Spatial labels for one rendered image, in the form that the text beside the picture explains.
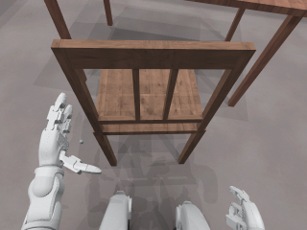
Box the table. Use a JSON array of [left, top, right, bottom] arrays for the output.
[[44, 0, 307, 107]]

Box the robot left thigh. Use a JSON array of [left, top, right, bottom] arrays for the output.
[[99, 195, 132, 230]]

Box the robot thigh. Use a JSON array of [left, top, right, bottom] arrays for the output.
[[99, 195, 132, 230], [176, 203, 210, 230]]

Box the left robot forearm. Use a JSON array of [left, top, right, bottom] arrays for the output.
[[21, 166, 65, 230]]

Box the chair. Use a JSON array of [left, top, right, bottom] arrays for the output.
[[51, 39, 256, 167]]

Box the robot right hand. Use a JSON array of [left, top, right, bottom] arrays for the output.
[[225, 186, 265, 230]]

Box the robot right thigh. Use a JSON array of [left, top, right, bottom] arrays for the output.
[[176, 203, 210, 230]]

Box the robot left hand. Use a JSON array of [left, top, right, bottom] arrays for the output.
[[38, 92, 102, 174]]

